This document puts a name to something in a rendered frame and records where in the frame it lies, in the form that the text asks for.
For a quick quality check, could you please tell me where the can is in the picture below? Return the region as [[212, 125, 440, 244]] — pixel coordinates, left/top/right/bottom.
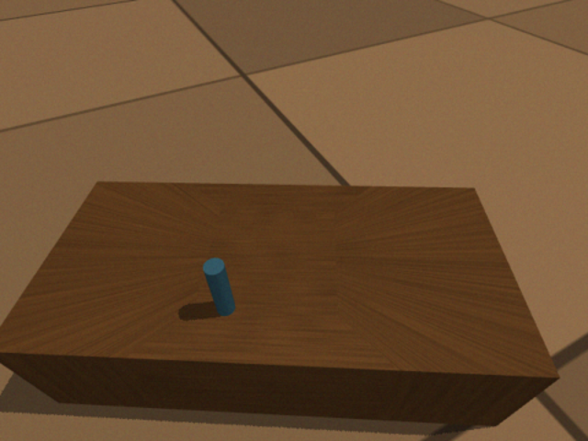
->
[[203, 258, 235, 316]]

